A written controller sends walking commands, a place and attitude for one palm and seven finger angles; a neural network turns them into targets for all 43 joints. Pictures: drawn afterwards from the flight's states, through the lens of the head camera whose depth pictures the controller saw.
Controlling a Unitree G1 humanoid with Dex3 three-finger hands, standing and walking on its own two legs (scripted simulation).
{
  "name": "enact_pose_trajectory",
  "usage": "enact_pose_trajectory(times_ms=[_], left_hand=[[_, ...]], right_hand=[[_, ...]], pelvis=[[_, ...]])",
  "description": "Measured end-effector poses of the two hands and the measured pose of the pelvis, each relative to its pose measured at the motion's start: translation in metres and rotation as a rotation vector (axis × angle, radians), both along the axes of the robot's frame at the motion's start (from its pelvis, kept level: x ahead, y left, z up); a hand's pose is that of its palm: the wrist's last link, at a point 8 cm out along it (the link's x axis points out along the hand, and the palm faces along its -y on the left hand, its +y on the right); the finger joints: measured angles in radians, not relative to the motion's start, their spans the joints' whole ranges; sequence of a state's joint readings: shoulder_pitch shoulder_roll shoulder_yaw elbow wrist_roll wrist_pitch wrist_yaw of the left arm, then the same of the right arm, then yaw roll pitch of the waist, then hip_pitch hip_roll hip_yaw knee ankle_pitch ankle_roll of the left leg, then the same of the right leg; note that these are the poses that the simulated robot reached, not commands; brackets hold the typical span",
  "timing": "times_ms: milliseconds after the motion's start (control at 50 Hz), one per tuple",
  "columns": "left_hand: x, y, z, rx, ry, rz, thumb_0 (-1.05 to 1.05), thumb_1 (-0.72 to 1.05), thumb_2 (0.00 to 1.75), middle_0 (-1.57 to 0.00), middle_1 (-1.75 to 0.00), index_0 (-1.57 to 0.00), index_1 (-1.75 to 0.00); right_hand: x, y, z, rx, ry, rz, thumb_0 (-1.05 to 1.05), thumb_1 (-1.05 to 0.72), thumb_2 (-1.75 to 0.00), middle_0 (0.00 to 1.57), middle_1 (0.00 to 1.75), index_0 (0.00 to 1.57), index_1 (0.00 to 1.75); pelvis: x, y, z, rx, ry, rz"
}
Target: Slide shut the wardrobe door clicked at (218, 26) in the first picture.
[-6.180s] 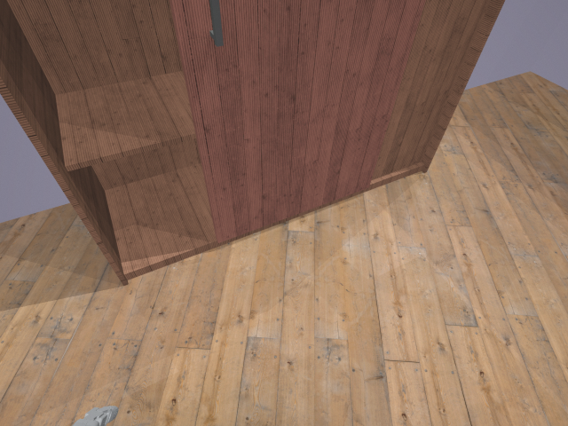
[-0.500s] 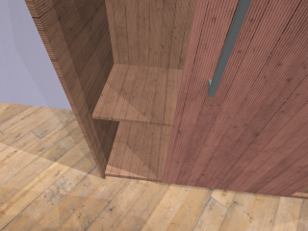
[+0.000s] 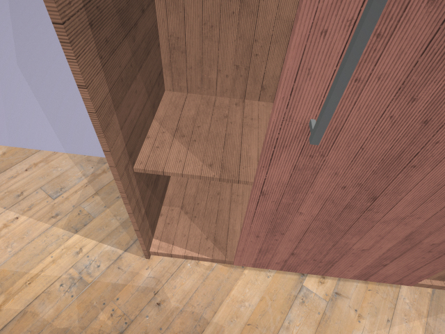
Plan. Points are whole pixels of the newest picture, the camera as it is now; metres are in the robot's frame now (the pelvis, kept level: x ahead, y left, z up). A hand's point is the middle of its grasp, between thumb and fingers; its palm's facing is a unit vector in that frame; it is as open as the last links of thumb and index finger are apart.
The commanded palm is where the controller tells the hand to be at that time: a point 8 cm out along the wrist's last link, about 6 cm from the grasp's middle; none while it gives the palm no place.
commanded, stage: look again from close up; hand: right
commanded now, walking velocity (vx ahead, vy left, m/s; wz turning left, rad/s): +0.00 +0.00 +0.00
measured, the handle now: (345, 58) +0.47 -0.15 +0.27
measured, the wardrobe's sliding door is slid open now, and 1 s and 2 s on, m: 0.38 0.38 0.38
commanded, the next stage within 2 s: raise the hand with hooked fingers in 0.56 s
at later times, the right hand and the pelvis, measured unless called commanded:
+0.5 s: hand out of the picture +0.00 -0.16 -0.17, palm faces +0.03 +0.98 -0.19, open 7.3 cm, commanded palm none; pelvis +0.00 +0.01 +0.00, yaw -1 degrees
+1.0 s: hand (332, 308) +0.17 -0.15 +0.03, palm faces -0.03 +1.00 +0.00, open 8.1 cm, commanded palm +0.12 -0.23 +0.00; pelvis -0.03 +0.00 -0.04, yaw +0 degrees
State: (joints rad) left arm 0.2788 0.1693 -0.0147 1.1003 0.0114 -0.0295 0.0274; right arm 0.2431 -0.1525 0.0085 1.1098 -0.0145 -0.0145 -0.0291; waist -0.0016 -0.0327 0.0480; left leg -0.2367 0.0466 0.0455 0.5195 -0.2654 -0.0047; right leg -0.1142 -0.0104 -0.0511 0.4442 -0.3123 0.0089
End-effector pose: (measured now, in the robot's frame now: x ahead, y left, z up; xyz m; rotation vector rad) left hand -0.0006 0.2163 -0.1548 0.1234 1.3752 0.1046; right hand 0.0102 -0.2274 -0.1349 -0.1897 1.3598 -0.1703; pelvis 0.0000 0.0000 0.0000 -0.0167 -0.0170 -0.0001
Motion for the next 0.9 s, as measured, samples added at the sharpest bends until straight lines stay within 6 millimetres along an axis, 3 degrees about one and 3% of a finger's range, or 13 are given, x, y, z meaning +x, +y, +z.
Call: enact_pose_trajectory(times_ms=[360, 680, 720, 800, 860, 900], left_hand=[[-0.009, 0.007, 0.004, 0.002, 0.051, 0.007, 0.00, 0.91, 0.90, -0.20, -0.30, -0.20, -0.29], [-0.013, -0.002, 0.005, -0.005, 0.060, 0.016, 0.00, 0.91, 0.90, -0.20, -0.30, -0.20, -0.29], [-0.005, 0.004, 0.009, 0.031, -0.026, 0.012, 0.01, 0.92, 0.90, -0.20, -0.30, -0.20, -0.30], [0.037, 0.024, 0.021, 0.100, -0.329, 0.020, 0.02, 0.93, 0.90, -0.21, -0.30, -0.20, -0.30], [0.081, 0.036, 0.039, 0.133, -0.564, -0.016, 0.02, 0.92, 0.90, -0.20, -0.30, -0.20, -0.30], [0.111, 0.040, 0.054, 0.143, -0.710, -0.041, 0.02, 0.92, 0.90, -0.20, -0.30, -0.20, -0.30]], right_hand=[[-0.017, 0.020, -0.005, 0.034, 0.047, -0.028, 0.01, -0.92, -0.89, 0.20, 0.30, 0.20, 0.30], [-0.021, 0.021, -0.008, 0.043, 0.049, -0.040, 0.01, -0.92, -0.89, 0.20, 0.30, 0.20, 0.30], [0.000, 0.008, 0.008, 0.005, -0.091, -0.104, 0.03, -0.94, -0.89, 0.20, 0.30, 0.21, 0.30], [0.078, -0.011, 0.081, -0.076, -0.610, -0.092, 0.05, -0.93, -0.88, 0.20, 0.32, 0.21, 0.32], [0.132, -0.006, 0.136, -0.033, -0.993, -0.010, 0.04, -0.88, -0.86, 0.20, 0.34, 0.20, 0.34], [0.151, 0.005, 0.162, 0.046, -1.217, 0.055, 0.03, -0.84, -0.85, 0.20, 0.36, 0.21, 0.36]], pelvis=[[0.003, 0.012, 0.001, 0.007, 0.002, -0.009], [0.003, 0.009, 0.001, 0.016, 0.007, -0.011], [0.001, 0.007, -0.001, 0.019, 0.006, -0.003], [-0.004, 0.000, -0.004, 0.015, 0.021, -0.032], [-0.014, -0.003, -0.011, 0.012, 0.058, -0.038], [-0.019, -0.004, -0.018, 0.007, 0.086, -0.026]])
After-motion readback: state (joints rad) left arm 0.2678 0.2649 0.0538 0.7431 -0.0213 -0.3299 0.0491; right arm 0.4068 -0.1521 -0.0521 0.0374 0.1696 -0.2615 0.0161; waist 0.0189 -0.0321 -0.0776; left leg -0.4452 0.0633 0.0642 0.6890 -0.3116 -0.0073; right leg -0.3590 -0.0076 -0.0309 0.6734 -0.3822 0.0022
